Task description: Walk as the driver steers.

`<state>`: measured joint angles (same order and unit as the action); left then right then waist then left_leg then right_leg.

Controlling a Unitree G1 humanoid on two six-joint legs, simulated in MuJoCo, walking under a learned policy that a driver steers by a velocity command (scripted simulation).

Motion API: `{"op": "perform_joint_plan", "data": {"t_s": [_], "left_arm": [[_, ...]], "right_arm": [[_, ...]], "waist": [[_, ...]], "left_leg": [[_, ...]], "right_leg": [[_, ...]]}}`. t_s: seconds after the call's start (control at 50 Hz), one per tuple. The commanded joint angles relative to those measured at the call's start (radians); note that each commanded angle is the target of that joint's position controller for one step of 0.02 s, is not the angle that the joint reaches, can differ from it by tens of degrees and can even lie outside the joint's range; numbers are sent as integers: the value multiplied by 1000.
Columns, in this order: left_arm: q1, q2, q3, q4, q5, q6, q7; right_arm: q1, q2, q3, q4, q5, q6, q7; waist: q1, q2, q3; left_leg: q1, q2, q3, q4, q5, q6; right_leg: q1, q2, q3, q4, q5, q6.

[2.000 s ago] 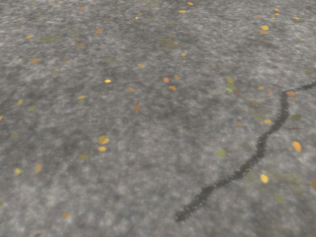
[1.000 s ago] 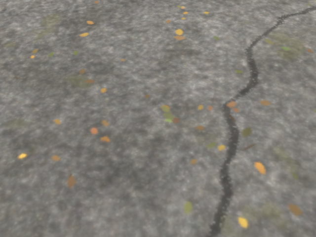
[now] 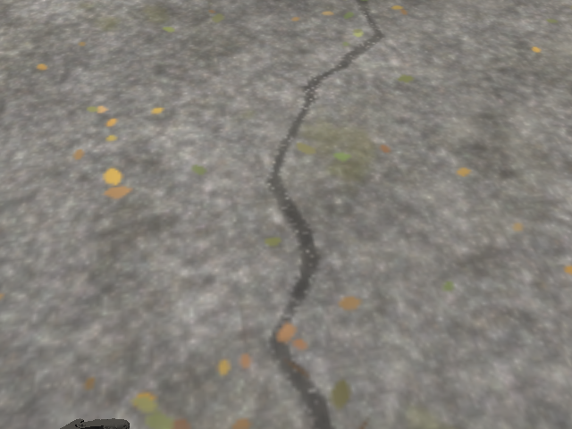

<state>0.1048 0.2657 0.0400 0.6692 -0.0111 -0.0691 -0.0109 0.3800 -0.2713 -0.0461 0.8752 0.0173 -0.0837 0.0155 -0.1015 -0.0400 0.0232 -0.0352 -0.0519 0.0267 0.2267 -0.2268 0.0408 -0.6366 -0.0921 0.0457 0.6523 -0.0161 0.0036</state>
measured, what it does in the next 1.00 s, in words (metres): walks ahead, turning left: right foot, then left foot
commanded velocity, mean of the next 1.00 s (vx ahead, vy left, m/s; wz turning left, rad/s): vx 0.50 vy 0.00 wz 0.43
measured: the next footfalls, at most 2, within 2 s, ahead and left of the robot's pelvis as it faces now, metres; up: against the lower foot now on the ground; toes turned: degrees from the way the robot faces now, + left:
right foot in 0.14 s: +0.25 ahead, -0.14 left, +0.00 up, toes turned +2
left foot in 0.66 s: +0.48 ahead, +0.16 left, +0.00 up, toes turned +22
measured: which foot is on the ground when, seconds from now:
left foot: down 0.00-0.14, up 0.16-0.64, down 0.66-1.00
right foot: up 0.00-0.12, down 0.14-0.66, up 0.68-1.00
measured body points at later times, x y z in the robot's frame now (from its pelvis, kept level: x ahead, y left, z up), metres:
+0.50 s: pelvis +0.27 -0.03 +0.00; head +0.29 -0.02 +0.45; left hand +0.24 +0.26 -0.13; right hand +0.49 -0.25 -0.10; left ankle +0.40 +0.16 -0.69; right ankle +0.21 -0.15 -0.75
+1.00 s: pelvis +0.52 +0.09 +0.00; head +0.54 +0.12 +0.45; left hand +0.59 +0.42 -0.09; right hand +0.72 -0.13 -0.10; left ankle +0.44 +0.14 -0.75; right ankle +0.76 +0.02 -0.69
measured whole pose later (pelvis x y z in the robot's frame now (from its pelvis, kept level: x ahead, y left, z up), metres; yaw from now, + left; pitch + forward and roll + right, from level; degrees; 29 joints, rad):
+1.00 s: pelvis +0.52 +0.09 +0.00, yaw +30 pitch +2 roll +0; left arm 0.05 0.29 0.05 0.70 0.01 -0.10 -0.01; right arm 0.32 -0.29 -0.07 0.72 0.01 -0.04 -0.01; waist -0.07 -0.03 0.04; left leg -0.14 -0.10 -0.11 0.36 -0.24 0.08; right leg -0.64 -0.07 0.09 0.63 0.03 0.06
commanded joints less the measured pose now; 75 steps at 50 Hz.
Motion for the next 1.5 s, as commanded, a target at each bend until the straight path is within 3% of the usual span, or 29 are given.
{"op": "perform_joint_plan", "data": {"t_s": [0.02, 0.08, 0.12, 0.14, 0.16, 0.18, 0.2, 0.24, 0.32, 0.46, 0.56, 0.6, 0.64, 0.66, 0.68, 0.7, 0.72, 0.78, 0.86, 0.96, 1.04, 1.1, 1.12, 1.14, 1.16, 1.2, 1.24, 1.32, 1.5], "left_arm": [[-131, 49, 8, -103, -8, -23, -15], [-121, 85, 22, -114, -8, -35, -26], [79, 151, 58, -57, 1, -39, -15], [258, 217, 80, -27, 19, -36, -2], [331, 303, 98, -10, 30, -23, 3], [348, 212, 78, -6, 23, -18, 3], [285, 163, 60, -4, 14, -18, 4], [163, 99, 39, 0, 13, -24, -1], [82, 93, 46, 29, 23, -54, -3], [130, 160, 67, 86, 20, -46, 19], [201, 199, 84, 129, -6, -12, 22], [191, 226, 91, 129, -13, 3, 26], [167, 240, 92, 123, -21, 20, 32], [178, 213, 79, 113, -9, 17, 37], [268, 69, 33, 55, 35, -5, 25], [198, 104, 27, 40, 8, -46, 12], [85, 170, 44, 9, -34, -69, 3], [85, 170, 48, 19, 13, -73, 16], [79, 123, 40, 10, 28, -34, 15], [-91, 80, 16, -26, 20, -38, 0], [-113, 100, 21, -28, 23, -57, -25], [-13, 132, 38, 4, 28, -60, -29], [54, 165, 49, 20, 34, -63, -25], [114, 231, 57, 15, 53, -64, -24], [154, 204, 51, 32, 42, -45, -26], [112, 163, 42, 20, -8, -14, -30], [45, 176, 44, -2, 4, 10, -19], [13, 179, 56, -16, 18, 42, 2], [15, 193, 76, -36, -7, 96, 32]], "right_arm": [[23, -174, -36, -35, 9, 1, -6], [28, -198, -42, -23, 12, 20, -14], [-2, -197, -39, -32, 11, 25, -18], [-24, -144, -17, -63, -8, 19, -17], [101, -19, 20, -87, -12, 2, -15], [80, -106, 0, -70, 15, -10, -13], [-5, -169, -21, -93, 34, -12, -12], [-79, -149, -26, -108, 16, 0, -15], [-54, -78, -25, -111, 12, 50, -14], [-249, -47, -12, -184, 3, 45, 19], [-372, -63, -13, -259, 4, 47, 44], [-350, -87, -26, -275, 2, 51, 49], [-150, -153, -67, -236, 7, 57, 41], [24, -226, -105, -190, 9, 65, 24], [33, -358, -130, -186, 18, 65, 9], [53, -306, -107, -229, 8, 48, 14], [28, -236, -87, -220, -2, 33, 19], [-141, -143, -57, -249, -10, 21, 10], [-146, -171, -64, -254, -8, 17, -9], [-88, -184, -68, -226, 0, 30, -31], [-20, -153, -55, -177, -8, 38, -35], [-65, -148, -50, -174, -16, 41, -34], [-62, -133, -45, -179, -23, 39, -35], [19, -96, -29, -194, -39, 31, -35], [131, -74, -16, -167, -37, 30, -32], [-12, -172, -38, -194, -12, 54, -32], [-126, -168, -43, -228, -19, 82, -46], [-99, -98, -32, -222, -23, 91, -64], [-159, -100, -38, -238, -16, 64, -43]], "waist": [[0, 112, 33], [44, 128, 28], [160, 116, -95], [240, 58, -243], [194, -207, -393], [226, -183, -412], [219, -125, -242], [161, -65, -93], [83, -50, -13], [137, 6, 44], [171, 7, 76], [138, -23, 36], [15, -30, -87], [-63, 20, -180], [36, 306, -249], [-8, 227, -421], [-37, 152, -293], [86, 73, -104], [117, 66, -59], [50, 114, -16], [24, 141, -42], [90, 145, -78], [118, 107, -129], [95, -38, -265], [90, -213, -382], [127, -76, -268], [120, -7, -138], [79, -97, -127], [92, -111, -128]], "left_leg": [[-25, 264, -148, -55, 287, 150], [36, 298, -192, 20, 368, 128], [-26, 235, -146, 241, 560, 86], [-206, 180, -110, 506, 385, 47], [-582, 30, -40, 868, -218, -21], [-689, 49, -150, 1014, -358, -23], [-752, 95, -147, 1052, -281, -18], [-705, 159, -121, 983, -139, -27], [-604, 193, -128, 911, -24, -52], [-616, 175, -66, 552, 282, -45], [-659, 151, -7, 425, 175, 8], [-575, 98, 48, 413, 72, 44], [-288, 4, 101, 363, 50, 99], [13, 15, 17, 335, 95, 142], [374, 289, -516, 281, 0, 320], [466, 397, -883, 95, -157, 407], [399, 374, -751, 59, -108, 343], [5, 266, -457, 48, 177, 267], [-173, 216, -342, -3, 333, 269], [-235, 138, -243, 19, 246, 186], [-107, 185, -253, 124, 376, 143], [-46, 184, -242, 273, 532, 98], [-66, 129, -202, 400, 544, 60], [-236, 52, -165, 640, 285, 2], [-437, -27, -113, 924, -369, -77], [-570, 24, -151, 1042, -383, -101], [-584, 56, -130, 990, -298, -99], [-421, 36, -92, 709, -246, -102], [-264, 6, -105, 331, -45, -82]], "right_leg": [[52, 37, -33, -88, 48, -7], [121, 61, -25, -161, -43, -37], [441, 86, -49, -215, -30, -82], [740, -62, 86, -161, -13, -142], [1082, -330, 496, -205, -108, -282], [1040, -341, 639, -299, -271, -303], [912, -301, 486, -328, -283, -259], [671, -217, 281, -402, -197, -217], [473, -180, 72, -519, -28, -211], [523, -155, -157, -541, 62, -179], [700, -206, -207, -467, 147, -150], [740, -208, -237, -355, 434, -127], [693, -169, -283, -54, 672, -88], [501, -129, -292, 212, 505, -43], [19, 47, -257, 596, -387, 32], [-117, 129, 7, 752, -597, 31], [-211, 75, 49, 752, -510, 5], [-53, -26, 49, 520, -335, -5], [30, -12, 15, 340, -244, 48], [119, 60, -11, -36, 95, 68], [157, 77, -13, -137, 164, 16], [267, 99, -37, -203, 119, -51], [395, 67, -14, -210, 321, -82], [677, -101, 181, -128, 658, -192], [877, -276, 446, -153, 750, -356], [759, -221, 496, -251, 267, -318], [545, -168, 419, -312, 90, -270], [371, -60, 312, -357, 48, -232], [329, -22, 417, -323, -206, -187]]}}
Velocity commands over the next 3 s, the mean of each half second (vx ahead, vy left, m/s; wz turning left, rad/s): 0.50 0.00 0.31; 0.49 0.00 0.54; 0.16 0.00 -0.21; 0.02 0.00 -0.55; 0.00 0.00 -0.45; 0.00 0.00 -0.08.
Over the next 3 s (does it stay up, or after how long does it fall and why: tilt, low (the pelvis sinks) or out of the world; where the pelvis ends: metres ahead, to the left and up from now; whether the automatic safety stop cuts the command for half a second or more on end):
stays up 0.70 0.14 -0.01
